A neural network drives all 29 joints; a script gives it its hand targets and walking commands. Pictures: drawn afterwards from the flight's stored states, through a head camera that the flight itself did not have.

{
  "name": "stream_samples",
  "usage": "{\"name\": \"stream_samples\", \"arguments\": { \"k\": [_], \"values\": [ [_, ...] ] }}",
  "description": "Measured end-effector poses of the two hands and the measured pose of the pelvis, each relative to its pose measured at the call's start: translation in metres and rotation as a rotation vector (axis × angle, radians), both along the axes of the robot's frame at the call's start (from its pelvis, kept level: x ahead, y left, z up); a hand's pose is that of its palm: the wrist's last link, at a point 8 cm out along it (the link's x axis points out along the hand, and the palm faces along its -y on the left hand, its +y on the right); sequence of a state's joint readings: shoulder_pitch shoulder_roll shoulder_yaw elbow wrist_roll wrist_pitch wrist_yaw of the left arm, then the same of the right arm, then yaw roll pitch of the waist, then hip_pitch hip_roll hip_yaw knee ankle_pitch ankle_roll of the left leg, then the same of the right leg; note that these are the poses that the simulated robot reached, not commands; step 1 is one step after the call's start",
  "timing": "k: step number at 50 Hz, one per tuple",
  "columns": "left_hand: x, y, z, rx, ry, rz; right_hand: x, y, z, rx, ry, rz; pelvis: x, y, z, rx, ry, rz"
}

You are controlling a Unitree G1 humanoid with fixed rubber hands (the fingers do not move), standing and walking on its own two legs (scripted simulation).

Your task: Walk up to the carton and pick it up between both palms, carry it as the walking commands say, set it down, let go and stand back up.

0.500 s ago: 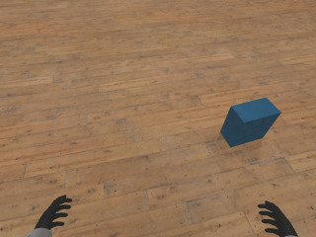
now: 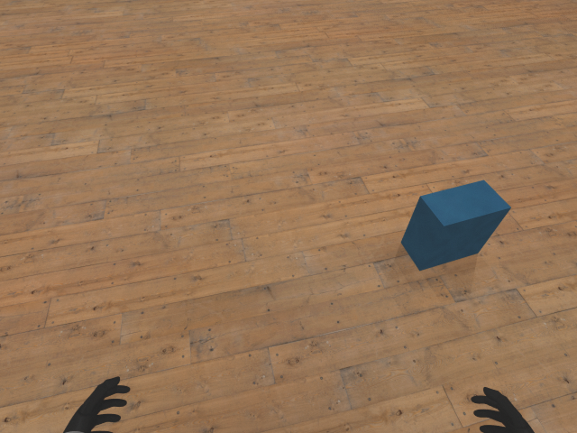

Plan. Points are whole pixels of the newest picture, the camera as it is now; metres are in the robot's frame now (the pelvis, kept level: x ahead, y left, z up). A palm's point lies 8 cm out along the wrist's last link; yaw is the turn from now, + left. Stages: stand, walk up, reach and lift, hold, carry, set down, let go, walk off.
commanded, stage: stand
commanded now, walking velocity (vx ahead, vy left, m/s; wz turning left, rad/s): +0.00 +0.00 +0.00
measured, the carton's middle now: (451, 226) +0.95 -0.61 -0.62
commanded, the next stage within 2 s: walk up in 1.72 s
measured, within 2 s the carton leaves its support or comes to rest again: neither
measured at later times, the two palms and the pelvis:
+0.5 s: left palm out of the picture +0.11 +0.31 -0.08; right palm out of the picture +0.11 -0.31 -0.08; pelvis +0.00 +0.00 +0.02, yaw +0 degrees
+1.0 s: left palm out of the picture +0.10 +0.31 -0.08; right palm out of the picture +0.10 -0.31 -0.08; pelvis +0.00 +0.00 +0.02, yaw +0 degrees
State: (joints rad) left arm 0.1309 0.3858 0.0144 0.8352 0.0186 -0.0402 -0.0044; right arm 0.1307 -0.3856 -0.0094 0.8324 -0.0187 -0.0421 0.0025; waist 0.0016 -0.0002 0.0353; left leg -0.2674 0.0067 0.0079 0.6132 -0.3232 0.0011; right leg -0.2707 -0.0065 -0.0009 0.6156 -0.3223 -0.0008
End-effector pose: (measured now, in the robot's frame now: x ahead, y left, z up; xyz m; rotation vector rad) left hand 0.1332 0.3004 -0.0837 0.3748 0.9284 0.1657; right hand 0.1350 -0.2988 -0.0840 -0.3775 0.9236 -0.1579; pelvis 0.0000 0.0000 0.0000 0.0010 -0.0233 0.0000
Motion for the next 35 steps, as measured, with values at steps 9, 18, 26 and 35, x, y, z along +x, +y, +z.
{"name": "stream_samples", "arguments": {
  "k": [9,18,26,35],
  "values": [
    [-0.007,0.003,0.002,-0.001,0.045,0.017,-0.007,-0.004,0.002,-0.001,0.045,-0.017,0.0,0.0,0.008,0.0,-0.009,0.0],
    [-0.016,0.005,0.003,0.002,0.09,0.037,-0.016,-0.007,0.003,-0.002,0.089,-0.039,-0.001,-0.001,0.014,0.001,-0.016,-0.001],
    [-0.026,0.007,0.002,0.005,0.128,0.053,-0.026,-0.01,0.002,-0.003,0.128,-0.057,-0.002,-0.001,0.017,0.001,-0.018,-0.001],
    [-0.033,0.009,0.001,0.007,0.156,0.064,-0.034,-0.012,0.0,-0.005,0.158,-0.071,-0.003,-0.002,0.019,0.001,-0.017,-0.001]
  ]
}}
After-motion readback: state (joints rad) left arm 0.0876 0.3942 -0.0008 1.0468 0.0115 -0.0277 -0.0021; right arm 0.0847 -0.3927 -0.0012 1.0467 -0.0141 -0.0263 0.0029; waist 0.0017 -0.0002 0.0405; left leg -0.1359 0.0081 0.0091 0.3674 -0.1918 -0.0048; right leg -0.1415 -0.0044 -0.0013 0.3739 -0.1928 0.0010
